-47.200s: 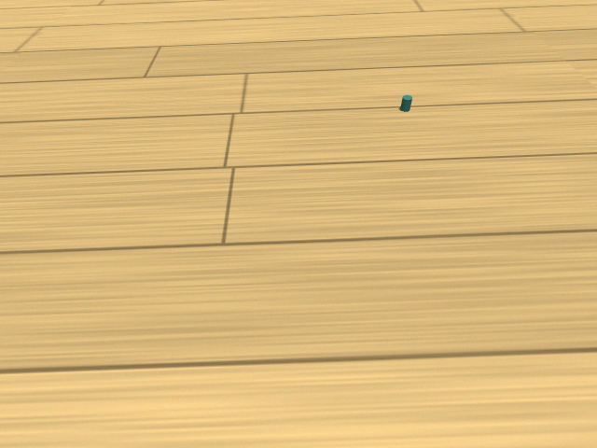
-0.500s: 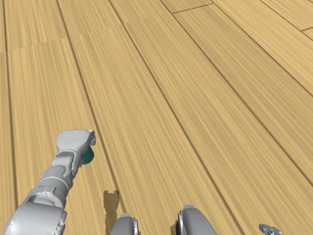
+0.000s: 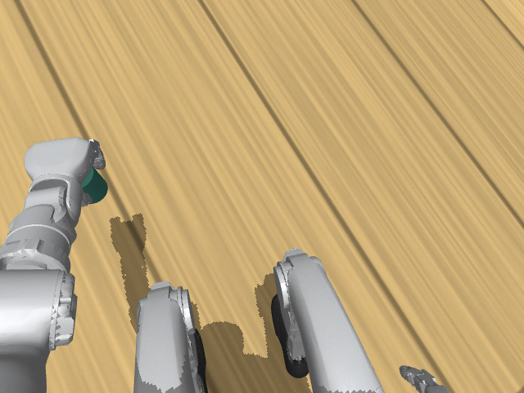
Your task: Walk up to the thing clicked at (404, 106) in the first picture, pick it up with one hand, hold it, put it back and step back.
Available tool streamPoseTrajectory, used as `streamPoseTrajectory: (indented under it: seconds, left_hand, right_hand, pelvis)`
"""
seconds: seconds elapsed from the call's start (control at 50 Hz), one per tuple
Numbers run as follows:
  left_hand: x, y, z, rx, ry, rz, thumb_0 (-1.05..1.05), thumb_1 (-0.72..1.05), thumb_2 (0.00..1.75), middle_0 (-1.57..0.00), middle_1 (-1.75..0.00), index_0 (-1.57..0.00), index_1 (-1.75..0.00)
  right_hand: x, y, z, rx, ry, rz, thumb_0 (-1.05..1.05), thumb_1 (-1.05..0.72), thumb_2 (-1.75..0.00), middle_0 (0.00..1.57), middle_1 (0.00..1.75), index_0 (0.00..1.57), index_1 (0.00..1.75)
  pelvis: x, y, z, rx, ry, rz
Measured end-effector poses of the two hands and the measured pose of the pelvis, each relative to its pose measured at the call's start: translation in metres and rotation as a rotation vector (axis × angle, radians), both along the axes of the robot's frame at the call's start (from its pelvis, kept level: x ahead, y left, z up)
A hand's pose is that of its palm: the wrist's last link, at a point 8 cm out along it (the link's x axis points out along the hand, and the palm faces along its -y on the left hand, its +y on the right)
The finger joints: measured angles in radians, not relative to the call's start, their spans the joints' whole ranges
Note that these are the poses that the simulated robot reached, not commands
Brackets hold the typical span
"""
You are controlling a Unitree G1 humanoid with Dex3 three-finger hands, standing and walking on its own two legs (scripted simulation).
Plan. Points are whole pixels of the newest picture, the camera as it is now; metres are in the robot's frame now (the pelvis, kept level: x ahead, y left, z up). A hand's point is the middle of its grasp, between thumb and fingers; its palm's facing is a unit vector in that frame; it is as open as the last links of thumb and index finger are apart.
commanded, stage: crouch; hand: left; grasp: from above
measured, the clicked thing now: (83, 182) +0.50 +0.23 -0.18
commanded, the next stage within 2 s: lower in 1.00 s
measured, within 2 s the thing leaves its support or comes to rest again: neither
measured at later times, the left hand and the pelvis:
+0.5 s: hand (94, 184) +0.52 +0.23 -0.25, palm faces -0.46 -0.03 -0.89, open 7.8 cm; pelvis -0.01 +0.00 -0.09, yaw -2 degrees
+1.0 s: hand (102, 183) +0.54 +0.23 -0.30, palm faces -0.45 -0.01 -0.89, open 7.7 cm; pelvis -0.01 +0.00 -0.14, yaw -5 degrees
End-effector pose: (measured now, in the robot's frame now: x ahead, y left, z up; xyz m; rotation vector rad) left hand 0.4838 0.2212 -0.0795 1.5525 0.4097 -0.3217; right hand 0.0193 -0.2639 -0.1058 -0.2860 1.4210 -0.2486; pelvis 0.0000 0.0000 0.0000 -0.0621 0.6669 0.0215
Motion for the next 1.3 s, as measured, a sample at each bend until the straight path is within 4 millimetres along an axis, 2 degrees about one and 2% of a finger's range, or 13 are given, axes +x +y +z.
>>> streamPoseTrajectory:
  seconds: [0.12, 0.26, 0.38, 0.58, 0.72, 0.84, 1.3]
  left_hand:
    - [0.016, 0.004, -0.04, -0.01, -0.01, 0.009, -0.01, 0.27, 0.4, -0.71, -0.7, -0.8, -0.61]
    - [0.029, 0.008, -0.073, -0.013, -0.004, 0.018, -0.01, 0.26, 0.4, -0.73, -0.68, -0.82, -0.6]
    - [0.034, 0.01, -0.094, -0.019, 0.007, 0.022, -0.01, 0.25, 0.41, -0.74, -0.68, -0.82, -0.59]
    - [0.045, 0.007, -0.126, -0.021, 0.01, 0.009, -0.01, 0.26, 0.38, -0.75, -0.67, -0.83, -0.57]
    - [0.052, 0.005, -0.144, -0.017, 0.004, 0.01, -0.02, 0.27, 0.35, -0.76, -0.65, -0.84, -0.56]
    - [0.056, 0.006, -0.155, -0.011, 0.001, 0.02, -0.02, 0.28, 0.32, -0.77, -0.64, -0.86, -0.54]
    - [0.065, 0.008, -0.193, -0.005, 0.023, 0.02, -0.03, 0.28, 0.27, -0.83, -0.57, -0.9, -0.49]
  right_hand:
    - [0.01, -0.006, -0.025, -0.003, 0.016, 0.049, 0.01, -0.91, -0.9, 0.2, 0.3, 0.2, 0.3]
    - [0.011, -0.014, -0.043, -0.002, 0.047, 0.08, 0.01, -0.92, -0.91, 0.2, 0.3, 0.2, 0.3]
    - [-0.002, -0.017, -0.056, 0.005, 0.089, 0.083, 0.0, -0.92, -0.91, 0.2, 0.3, 0.2, 0.3]
    - [-0.039, -0.013, -0.074, 0.014, 0.168, 0.065, 0.0, -0.92, -0.91, 0.2, 0.3, 0.2, 0.3]
    - [-0.058, -0.005, -0.084, 0.02, 0.201, 0.049, 0.0, -0.92, -0.91, 0.2, 0.3, 0.2, 0.3]
    - [-0.064, 0.0, -0.091, 0.023, 0.206, 0.046, 0.0, -0.92, -0.91, 0.2, 0.3, 0.2, 0.3]
    - [-0.054, -0.001, -0.107, 0.004, 0.211, 0.106, 0.0, -0.92, -0.91, 0.2, 0.3, 0.2, 0.3]
  pelvis:
    - [0.002, -0.001, -0.029, -0.012, 0.031, 0.004]
    - [0.003, -0.002, -0.055, -0.023, 0.036, 0.003]
    - [-0.001, -0.003, -0.073, -0.029, 0.026, 0.0]
    - [-0.009, -0.003, -0.103, -0.042, 0.006, -0.007]
    - [-0.012, -0.003, -0.12, -0.053, -0.006, -0.017]
    - [-0.014, -0.002, -0.13, -0.062, -0.013, -0.022]
    - [-0.015, 0.001, -0.153, -0.092, -0.034, -0.029]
